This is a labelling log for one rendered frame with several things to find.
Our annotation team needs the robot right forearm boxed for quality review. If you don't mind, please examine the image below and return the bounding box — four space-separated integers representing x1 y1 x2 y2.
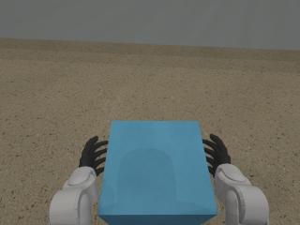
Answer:
214 163 270 225

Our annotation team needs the left robot hand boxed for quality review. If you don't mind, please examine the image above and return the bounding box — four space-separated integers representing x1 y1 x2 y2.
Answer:
79 136 109 177

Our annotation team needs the carton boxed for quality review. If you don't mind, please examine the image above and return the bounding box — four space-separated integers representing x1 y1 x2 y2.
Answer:
97 121 218 225

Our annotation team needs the robot left forearm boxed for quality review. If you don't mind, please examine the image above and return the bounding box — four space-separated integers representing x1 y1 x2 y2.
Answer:
48 166 99 225

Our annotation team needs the right robot hand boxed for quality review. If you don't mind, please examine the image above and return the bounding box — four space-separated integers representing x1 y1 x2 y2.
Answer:
202 133 231 178

